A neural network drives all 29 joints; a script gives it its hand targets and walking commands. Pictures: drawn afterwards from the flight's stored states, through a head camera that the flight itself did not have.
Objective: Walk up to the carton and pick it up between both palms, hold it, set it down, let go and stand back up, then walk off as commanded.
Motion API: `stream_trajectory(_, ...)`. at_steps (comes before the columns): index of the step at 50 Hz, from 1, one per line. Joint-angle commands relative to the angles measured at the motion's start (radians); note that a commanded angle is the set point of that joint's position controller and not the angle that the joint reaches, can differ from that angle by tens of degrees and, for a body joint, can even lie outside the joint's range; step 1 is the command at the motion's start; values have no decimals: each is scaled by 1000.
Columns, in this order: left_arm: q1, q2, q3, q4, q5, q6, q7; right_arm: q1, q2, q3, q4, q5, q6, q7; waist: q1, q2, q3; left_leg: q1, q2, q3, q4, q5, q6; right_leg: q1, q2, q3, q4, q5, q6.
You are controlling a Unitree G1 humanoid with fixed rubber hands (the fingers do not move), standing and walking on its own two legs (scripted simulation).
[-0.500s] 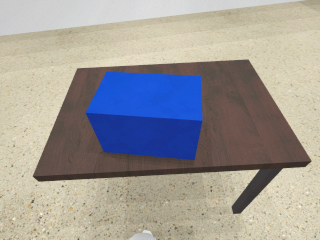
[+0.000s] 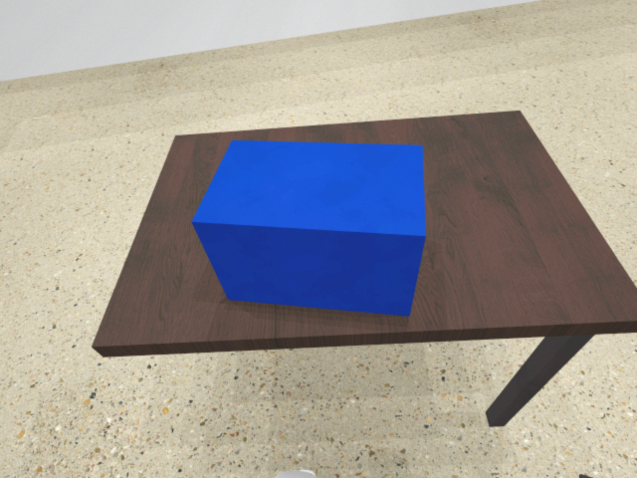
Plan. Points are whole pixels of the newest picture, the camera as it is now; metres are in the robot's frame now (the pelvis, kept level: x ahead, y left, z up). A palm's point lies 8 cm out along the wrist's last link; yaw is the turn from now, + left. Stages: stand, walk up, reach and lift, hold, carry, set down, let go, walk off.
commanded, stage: walk up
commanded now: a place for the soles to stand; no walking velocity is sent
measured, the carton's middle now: (319, 227) +0.48 +0.04 +0.02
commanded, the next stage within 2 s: none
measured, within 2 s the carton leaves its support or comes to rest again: neither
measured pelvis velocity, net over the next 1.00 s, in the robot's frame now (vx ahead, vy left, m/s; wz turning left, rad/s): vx -0.01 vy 0.01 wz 0.01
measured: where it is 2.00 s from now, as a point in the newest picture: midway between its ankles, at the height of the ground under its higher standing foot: outside the picture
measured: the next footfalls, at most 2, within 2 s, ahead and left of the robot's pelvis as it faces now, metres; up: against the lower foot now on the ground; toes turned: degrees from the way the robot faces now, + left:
none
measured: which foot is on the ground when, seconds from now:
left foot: down 0.00-1.00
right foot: down 0.00-1.00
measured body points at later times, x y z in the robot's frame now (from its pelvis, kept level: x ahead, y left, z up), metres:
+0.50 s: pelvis -0.01 +0.01 +0.00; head +0.01 +0.02 +0.45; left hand +0.09 +0.33 -0.10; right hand +0.10 -0.31 -0.09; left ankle +0.04 +0.11 -0.70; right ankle +0.00 -0.09 -0.70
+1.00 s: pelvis -0.01 +0.01 +0.00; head +0.01 +0.01 +0.45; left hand +0.09 +0.33 -0.09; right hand +0.10 -0.31 -0.09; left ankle +0.04 +0.11 -0.70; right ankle +0.00 -0.09 -0.70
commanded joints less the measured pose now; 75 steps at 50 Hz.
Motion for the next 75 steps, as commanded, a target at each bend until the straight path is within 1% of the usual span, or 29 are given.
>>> stream_trajectory(1, -42, 173, 85, -54, -21, -10, 24, -19, -276, -74, 5, -20, -50, -5, 10, -5, -110, 4, 258, -493, -346, 292, 242, -16, -7, 155, -94, -58, -1)
stream_trajectory(4, 53, 246, 96, -17, -2, -31, 21, -95, -173, -43, -3, -13, -34, 4, 60, -89, -56, -195, 33, -143, -72, 198, 55, 166, -229, 425, -442, 44, -84)
stream_trajectory(5, 44, 279, 106, -12, -5, -34, 20, -69, -183, -47, -2, -12, -31, 0, 45, -117, -79, -191, 16, -34, 16, 44, 28, 168, -358, 505, -487, 134, -150)
stream_trajectory(7, -22, 279, 105, -30, -2, -34, 17, -36, -202, -54, 5, -19, -30, -2, 14, -108, -29, -155, 61, -8, 67, -169, 25, 76, -410, 492, -466, 223, -197)
stream_trajectory(9, -89, 248, 96, -47, -9, -26, 13, 16, -212, -60, 9, -21, -53, 5, -32, -51, -77, 22, 87, -12, -136, 72, 45, 0, -309, 322, -348, 246, -149)
stream_trajectory(12, -98, 163, 79, -63, -23, -4, 9, 28, -273, -78, -4, -33, -73, 4, -16, 82, -110, 116, 247, -509, -402, 220, 172, -124, -31, 108, -18, 28, 24)
stream_trajectory(14, -67, 189, 85, -54, -25, 6, 12, 23, -296, -82, -2, -28, -67, 2, -16, 100, -109, 114, 284, -634, -445, 147, 239, -132, 0, 156, 12, -181, 19)
stream_trajectory(17, -10, 186, 87, -27, -21, -12, 9, -66, -243, -55, -11, -33, -53, 0, 32, 84, -83, -20, 209, -489, -384, 166, 189, 20, -23, 174, -181, -30, -1)
stream_trajectory(20, 37, 253, 97, -5, -2, -35, 15, -115, -160, -37, -13, -14, -48, 2, 58, -124, -68, -199, 8, -108, -36, 223, 26, 195, -262, 431, -465, 115, -111)
stream_trajectory(22, -41, 267, 103, -22, -11, -34, 11, -49, -213, -51, -1, -13, -43, 0, 9, -100, -70, -137, 52, 18, 5, -98, 13, 127, -384, 438, -439, 274, -199)
stream_trajectory(25, -114, 230, 90, -44, -14, -21, 6, 31, -228, -58, 14, -23, -66, 6, -35, -34, -89, 87, 88, -102, -221, 188, 57, -40, -221, 233, -269, 203, -95)
stream_trajectory(27, -103, 176, 86, -50, -26, -8, 4, 10, -271, -71, -1, -25, -76, 5, -10, 41, -117, 96, 224, -432, -359, 237, 157, -79, -46, 112, -69, 74, 12)
stream_trajectory(29, -65, 192, 89, -43, -27, -1, 9, -2, -301, -72, 9, -23, -68, 4, 1, 66, -105, 66, 259, -587, -429, 137, 227, -77, 3, 142, -48, -107, 10)
stream_trajectory(32, -28, 198, 88, -25, -13, -20, 8, -80, -229, -46, 0, -21, -57, 5, 50, -2, -86, -126, 167, -390, -324, 157, 130, 116, -79, 229, -275, -3, -32)
stream_trajectory(34, 6, 269, 102, -6, -3, -33, 9, -89, -176, -41, 4, -16, -47, 7, 44, -126, -56, -190, 6, -72, -41, 119, 26, 154, -295, 439, -479, 36, -140)
stream_trajectory(36, -60, 275, 100, -19, -8, -33, 9, -43, -212, -53, 4, -13, -44, 5, 6, -145, -44, -134, 50, 22, 29, -108, 12, 70, -406, 477, -476, 152, -219)
stream_trajectory(40, -126, 201, 84, -49, -19, -19, 5, 7, -236, -63, 4, -24, -74, 13, -14, -31, -106, 104, 127, -214, -267, 279, 85, -53, -146, 164, -193, 215, -39)
stream_trajectory(43, -79, 182, 85, -45, -31, -5, 8, -4, -286, -66, 10, -18, -73, 7, 14, 53, -145, 55, 229, -516, -372, 276, 204, -14, -13, 144, -80, -31, 6)
stream_trajectory(45, -61, 193, 84, -33, -23, -13, 11, -67, -254, -54, 3, -19, -64, 5, 36, 10, -102, -52, 197, -448, -348, 225, 168, 64, -45, 182, -190, 11, -13)
stream_trajectory(48, 4, 262, 99, -7, -9, -30, 11, -91, -184, -41, 3, -5, -49, 8, 46, -134, -80, -162, 11, -61, -37, 147, 26, 141, -295, 418, -486, 36, -145)
stream_trajectory(50, -71, 280, 105, -32, -12, -30, 8, -46, -219, -48, 11, -10, -44, 6, 7, -139, -51, -114, 49, 34, 0, -79, 11, 65, -390, 438, -472, 147, -213)
stream_trajectory(53, -121, 232, 90, -45, -13, -19, 5, 10, -221, -53, 9, -18, -67, 15, -19, -70, -96, 71, 75, -82, -204, 201, 49, -10, -231, 227, -293, 199, -95)
stream_trajectory(57, -92, 175, 85, -40, -29, -4, 9, -9, -281, -67, 2, -21, -72, 9, 10, 45, -139, 68, 242, -530, -389, 238, 209, -42, -11, 135, -56, -46, 6)
stream_trajectory(59, -56, 179, 80, -31, -20, -11, 11, -59, -266, -54, -7, -20, -64, 4, 33, 34, -99, -39, 224, -510, -381, 176, 197, 32, -27, 180, -164, -20, -10)
stream_trajectory(62, 16, 258, 94, 8, -9, -31, 12, -113, -180, -39, -1, -8, -51, 11, 64, -137, -62, -203, 25, -112, -85, 154, 31, 181, -258, 398, -460, 60, -115)
stream_trajectory(65, -69, 275, 100, -25, -8, -35, 7, -56, -215, -51, -1, -14, -45, 9, 10, -142, -35, -142, 62, 29, 28, -145, 12, 66, -414, 440, -474, 221, -213)
stream_trajectory(68, -133, 218, 87, -52, -15, -22, 6, 26, -222, -59, 19, -23, -68, 17, -27, -52, -91, 102, 81, -84, -221, 240, 53, -49, -212, 198, -266, 229, -79)
stream_trajectory(71, -95, 173, 86, -52, -30, -1, 7, 7, -288, -71, 3, -21, -76, 11, 3, 64, -136, 91, 263, -562, -408, 230, 212, -79, -9, 130, -24, -63, 14)
stream_trajectory(75, -27, 176, 78, -19, -16, -16, 8, -103, -231, -45, 0, -21, -55, 8, 53, 9, -64, -137, 181, -429, -378, 77, 146, 99, -58, 201, -258, -24, -24)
